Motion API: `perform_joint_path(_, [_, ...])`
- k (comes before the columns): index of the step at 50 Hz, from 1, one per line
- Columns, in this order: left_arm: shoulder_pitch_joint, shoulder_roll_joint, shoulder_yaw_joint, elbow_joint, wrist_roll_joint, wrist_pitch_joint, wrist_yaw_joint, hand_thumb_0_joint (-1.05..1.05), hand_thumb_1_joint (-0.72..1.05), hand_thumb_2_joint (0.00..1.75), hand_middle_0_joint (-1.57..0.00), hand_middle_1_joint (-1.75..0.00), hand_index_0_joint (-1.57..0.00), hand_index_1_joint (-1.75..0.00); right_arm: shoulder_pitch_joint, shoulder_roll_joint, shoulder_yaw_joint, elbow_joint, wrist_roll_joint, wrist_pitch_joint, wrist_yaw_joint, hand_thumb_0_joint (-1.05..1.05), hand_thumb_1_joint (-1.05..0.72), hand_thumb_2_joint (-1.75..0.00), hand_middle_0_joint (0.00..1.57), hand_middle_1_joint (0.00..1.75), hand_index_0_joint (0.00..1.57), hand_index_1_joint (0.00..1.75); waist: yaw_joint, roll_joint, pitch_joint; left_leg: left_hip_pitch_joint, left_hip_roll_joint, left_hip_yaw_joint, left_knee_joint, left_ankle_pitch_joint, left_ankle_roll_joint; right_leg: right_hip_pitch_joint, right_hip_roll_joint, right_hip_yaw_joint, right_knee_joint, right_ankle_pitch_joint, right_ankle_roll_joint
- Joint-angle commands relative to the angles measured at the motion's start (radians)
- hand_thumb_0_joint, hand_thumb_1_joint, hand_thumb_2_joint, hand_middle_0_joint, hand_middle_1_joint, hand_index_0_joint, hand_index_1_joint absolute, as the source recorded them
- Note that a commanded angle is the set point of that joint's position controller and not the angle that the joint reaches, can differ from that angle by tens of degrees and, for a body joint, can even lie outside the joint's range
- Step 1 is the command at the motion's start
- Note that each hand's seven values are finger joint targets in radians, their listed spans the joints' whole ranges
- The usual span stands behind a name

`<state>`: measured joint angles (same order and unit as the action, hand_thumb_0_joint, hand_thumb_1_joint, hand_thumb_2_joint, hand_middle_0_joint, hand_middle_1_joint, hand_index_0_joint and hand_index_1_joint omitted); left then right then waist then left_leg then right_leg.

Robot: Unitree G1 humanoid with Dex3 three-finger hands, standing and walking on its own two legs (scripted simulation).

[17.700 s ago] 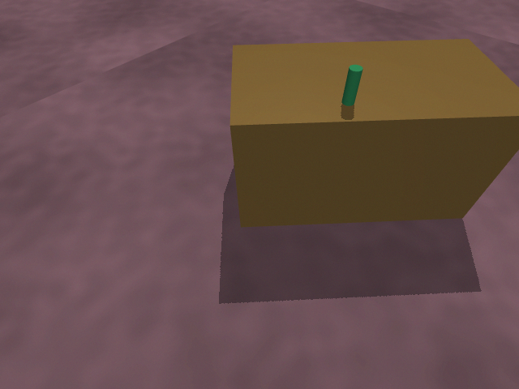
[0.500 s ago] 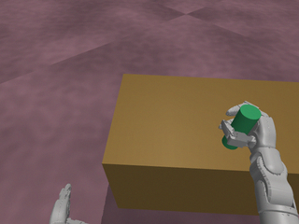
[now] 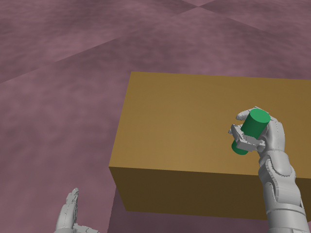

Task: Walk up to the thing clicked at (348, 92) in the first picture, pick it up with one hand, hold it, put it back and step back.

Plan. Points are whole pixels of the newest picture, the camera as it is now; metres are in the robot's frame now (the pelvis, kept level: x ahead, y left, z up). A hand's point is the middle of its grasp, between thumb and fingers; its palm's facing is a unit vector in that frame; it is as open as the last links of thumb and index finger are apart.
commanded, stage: crouch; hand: right
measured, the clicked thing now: (248, 133) +0.35 -0.19 +0.09
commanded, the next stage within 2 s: lower in 0.80 s
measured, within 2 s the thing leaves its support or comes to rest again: rests again in 1.94 s
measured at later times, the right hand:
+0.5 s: hand (233, 125) +0.42 -0.19 +0.03, palm faces +0.13 +0.99 +0.03, open 5.7 cm
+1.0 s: hand (231, 124) +0.45 -0.20 -0.01, palm faces +0.12 +0.99 +0.03, open 5.7 cm
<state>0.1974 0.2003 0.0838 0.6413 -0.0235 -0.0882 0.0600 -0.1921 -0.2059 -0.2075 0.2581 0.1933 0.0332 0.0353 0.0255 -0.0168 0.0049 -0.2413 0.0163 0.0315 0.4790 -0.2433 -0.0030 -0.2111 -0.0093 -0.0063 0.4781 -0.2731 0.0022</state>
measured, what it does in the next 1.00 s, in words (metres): lowers itself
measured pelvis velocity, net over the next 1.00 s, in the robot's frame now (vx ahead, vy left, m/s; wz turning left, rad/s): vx -0.01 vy -0.02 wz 0.04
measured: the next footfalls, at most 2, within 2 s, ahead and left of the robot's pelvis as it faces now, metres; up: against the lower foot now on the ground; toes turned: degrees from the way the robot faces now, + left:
none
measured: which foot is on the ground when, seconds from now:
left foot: down 0.00-1.00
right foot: down 0.00-1.00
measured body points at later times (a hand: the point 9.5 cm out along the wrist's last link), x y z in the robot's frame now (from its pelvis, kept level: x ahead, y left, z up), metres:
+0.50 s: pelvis -0.02 -0.01 -0.03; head +0.05 -0.02 +0.42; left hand +0.13 +0.26 -0.09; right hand +0.41 -0.24 +0.03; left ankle +0.01 +0.12 -0.74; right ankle -0.01 -0.12 -0.74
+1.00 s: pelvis -0.01 -0.02 -0.05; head +0.08 -0.05 +0.39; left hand +0.13 +0.25 -0.08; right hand +0.44 -0.25 +0.00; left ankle +0.01 +0.12 -0.74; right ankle -0.01 -0.12 -0.74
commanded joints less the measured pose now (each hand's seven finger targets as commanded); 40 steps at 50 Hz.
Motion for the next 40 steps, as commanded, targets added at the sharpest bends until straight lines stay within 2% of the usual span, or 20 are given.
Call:
perform_joint_path(1, [-0.082,0.150,0.047,-0.198,0.003,-0.064,0.025,0.00,-0.55,0.05,-0.05,-0.05,-0.05,-0.05,-0.471,-0.173,-0.061,-0.101,0.003,-0.157,0.003,0.00,-0.66,-1.31,1.43,1.44,1.43,1.44,0.039,0.073,-0.273,0.026,-0.005,-0.001,-0.024,0.254,-0.009,0.068,0.002,-0.003,-0.009,0.220,-0.030])
perform_joint_path(4, [-0.017,0.159,0.069,-0.145,0.004,-0.058,0.028,0.00,-0.56,0.06,-0.05,-0.05,-0.05,-0.06,-0.528,-0.210,-0.079,-0.038,0.002,-0.209,0.008,0.00,-0.66,-1.34,1.43,1.45,1.44,1.45,0.040,-0.004,-0.304,-0.009,-0.003,-0.011,0.015,0.289,-0.003,0.056,0.001,-0.009,0.027,0.263,-0.020])
perform_joint_path(5, [-0.069,0.174,0.068,-0.209,0.007,-0.065,0.028,0.00,-0.56,0.06,-0.05,-0.05,-0.05,-0.06,-0.539,-0.220,-0.089,0.011,-0.003,-0.223,0.008,0.00,-0.65,-1.33,1.43,1.45,1.43,1.45,0.040,0.020,-0.312,-0.003,-0.002,-0.011,0.018,0.280,-0.004,0.036,0.001,-0.007,0.033,0.254,-0.021])
perform_joint_path(8, [-0.046,0.111,0.014,-0.182,0.008,-0.063,0.016,0.00,-0.56,0.06,-0.06,-0.06,-0.05,-0.06,-0.581,-0.225,-0.092,0.093,-0.010,-0.273,0.017,0.00,-0.65,-1.35,1.43,1.46,1.44,1.46,0.027,-0.008,-0.309,-0.037,-0.004,-0.015,0.049,0.246,0.000,-0.039,0.000,-0.008,0.064,0.215,-0.018])
perform_joint_path(12, [-0.056,0.163,0.046,-0.232,0.012,-0.066,0.014,0.00,-0.56,0.05,-0.06,-0.06,-0.06,-0.06,-0.648,-0.286,-0.131,0.198,-0.014,-0.332,0.026,0.00,-0.64,-1.35,1.42,1.46,1.43,1.46,0.036,-0.012,-0.353,-0.075,-0.008,-0.019,0.081,0.191,0.004,-0.095,-0.004,-0.001,0.097,0.157,-0.017])
perform_joint_path(16, [-0.053,0.186,0.048,-0.317,0.016,-0.078,0.018,0.00,-0.56,0.06,-0.06,-0.06,-0.06,-0.06,-0.711,-0.297,-0.130,0.290,-0.023,-0.379,0.032,0.00,-0.61,-1.35,1.41,1.46,1.42,1.46,0.062,0.002,-0.434,-0.094,-0.013,-0.022,0.121,0.205,0.003,-0.110,-0.005,0.001,0.139,0.163,-0.018])
perform_joint_path(17, [-0.005,0.126,0.006,-0.278,0.017,-0.076,0.011,0.00,-0.56,0.06,-0.06,-0.06,-0.06,-0.06,-0.752,-0.281,-0.111,0.269,-0.024,-0.393,0.037,0.00,-0.61,-1.36,1.42,1.47,1.43,1.47,0.055,-0.045,-0.432,-0.104,-0.013,-0.024,0.132,0.216,0.004,-0.115,-0.003,-0.003,0.152,0.181,-0.014])
perform_joint_path(18, [-0.002,0.149,0.025,-0.317,0.016,-0.081,0.011,0.00,-0.56,0.06,-0.06,-0.06,-0.06,-0.06,-0.744,-0.274,-0.120,0.334,-0.024,-0.398,0.038,0.00,-0.61,-1.35,1.40,1.45,1.42,1.45,0.075,-0.013,-0.446,-0.115,-0.017,-0.020,0.141,0.233,0.005,-0.115,-0.006,0.003,0.164,0.204,-0.015])
perform_joint_path(19, [-0.014,0.165,0.030,-0.327,0.015,-0.082,0.011,0.00,-0.57,0.06,-0.06,-0.06,-0.06,-0.06,-0.746,-0.304,-0.138,0.340,-0.027,-0.405,0.040,0.00,-0.59,-1.35,1.40,1.46,1.41,1.46,0.060,-0.009,-0.478,-0.114,-0.017,-0.020,0.158,0.244,0.007,-0.128,-0.007,0.006,0.172,0.220,-0.014])
perform_joint_path(22, [0.009,0.191,0.048,-0.366,0.023,-0.084,0.009,0.00,-0.56,0.06,-0.06,-0.06,-0.06,-0.06,-0.767,-0.308,-0.141,0.421,-0.037,-0.427,0.039,0.00,-0.61,-1.35,1.40,1.45,1.42,1.45,0.084,0.009,-0.446,-0.170,-0.022,-0.016,0.175,0.209,0.006,-0.165,-0.012,0.011,0.192,0.193,-0.014])
perform_joint_path(24, [0.067,0.146,0.013,-0.365,0.026,-0.083,0.000,0.00,-0.56,0.06,-0.06,-0.06,-0.06,-0.06,-0.838,-0.325,-0.141,0.384,-0.043,-0.446,0.044,0.00,-0.62,-1.35,1.39,1.44,1.40,1.44,0.086,-0.053,-0.481,-0.193,-0.022,-0.022,0.189,0.205,0.008,-0.161,-0.009,0.005,0.213,0.197,-0.011])
perform_joint_path(28, [0.073,0.179,0.045,-0.422,0.030,-0.083,-0.005,0.00,-0.55,0.05,-0.06,-0.06,-0.07,-0.06,-0.822,-0.335,-0.154,0.487,-0.055,-0.458,0.045,0.00,-0.64,-1.33,1.38,1.42,1.39,1.42,0.101,-0.025,-0.454,-0.244,-0.026,-0.020,0.217,0.180,0.007,-0.215,-0.009,0.010,0.239,0.171,-0.013])
perform_joint_path(29, [0.075,0.184,0.051,-0.447,0.030,-0.085,-0.007,0.00,-0.55,0.06,-0.06,-0.06,-0.06,-0.06,-0.886,-0.355,-0.159,0.398,-0.054,-0.471,0.043,0.00,-0.64,-1.32,1.37,1.42,1.38,1.42,0.094,-0.067,-0.510,-0.231,-0.025,-0.021,0.224,0.184,0.008,-0.193,-0.009,0.011,0.242,0.175,-0.010])
perform_joint_path(30, [0.081,0.199,0.065,-0.436,0.031,-0.086,-0.007,0.00,-0.55,0.05,-0.06,-0.06,-0.06,-0.06,-0.845,-0.349,-0.158,0.487,-0.059,-0.468,0.042,0.00,-0.63,-1.33,1.38,1.42,1.39,1.42,0.099,-0.044,-0.489,-0.264,-0.029,-0.017,0.233,0.169,0.009,-0.198,-0.013,0.015,0.251,0.178,-0.008])
perform_joint_path(31, [0.118,0.165,0.044,-0.407,0.036,-0.082,-0.013,0.00,-0.55,0.06,-0.06,-0.06,-0.06,-0.06,-0.839,-0.320,-0.148,0.515,-0.063,-0.470,0.044,0.00,-0.61,-1.32,1.36,1.41,1.37,1.41,0.102,-0.055,-0.467,-0.294,-0.029,-0.017,0.248,0.173,0.011,-0.224,-0.012,0.017,0.268,0.195,-0.006])
perform_joint_path(32, [0.101,0.163,0.034,-0.472,0.034,-0.086,-0.019,0.00,-0.55,0.05,-0.06,-0.06,-0.06,-0.06,-0.906,-0.336,-0.153,0.437,-0.063,-0.482,0.045,0.00,-0.63,-1.31,1.36,1.40,1.37,1.40,0.099,-0.071,-0.536,-0.273,-0.028,-0.020,0.259,0.191,0.012,-0.212,-0.011,0.019,0.276,0.219,-0.005])
perform_joint_path(34, [0.127,0.163,0.042,-0.427,0.037,-0.081,-0.019,0.00,-0.55,0.06,-0.06,-0.06,-0.06,-0.06,-0.851,-0.331,-0.154,0.546,-0.072,-0.479,0.049,0.00,-0.61,-1.31,1.36,1.40,1.36,1.40,0.101,-0.071,-0.499,-0.329,-0.034,-0.012,0.277,0.172,0.014,-0.219,-0.018,0.025,0.296,0.245,-0.001])
perform_joint_path(36, [0.090,0.165,0.027,-0.504,0.041,-0.084,-0.025,0.00,-0.55,0.05,-0.06,-0.06,-0.06,-0.06,-0.934,-0.340,-0.150,0.450,-0.068,-0.496,0.052,0.00,-0.63,-1.30,1.35,1.39,1.36,1.39,0.101,-0.111,-0.568,-0.336,-0.036,-0.011,0.288,0.161,0.016,-0.190,-0.024,0.037,0.304,0.261,0.004])
perform_joint_path(38, [0.113,0.197,0.069,-0.487,0.043,-0.079,-0.021,0.00,-0.55,0.05,-0.06,-0.06,-0.06,-0.06,-0.921,-0.367,-0.170,0.496,-0.078,-0.494,0.048,0.00,-0.64,-1.30,1.36,1.39,1.36,1.39,0.104,-0.091,-0.564,-0.342,-0.036,-0.012,0.296,0.156,0.015,-0.222,-0.019,0.030,0.316,0.225,0.000])
perform_joint_path(40, [0.118,0.188,0.052,-0.529,0.043,-0.078,-0.028,0.00,-0.54,0.05,-0.06,-0.06,-0.06,-0.06,-0.919,-0.352,-0.165,0.501,-0.078,-0.494,0.047,0.00,-0.64,-1.31,1.37,1.40,1.37,1.40,0.101,-0.083,-0.560,-0.322,-0.036,-0.010,0.304,0.155,0.014,-0.254,-0.016,0.029,0.312,0.189,-0.002])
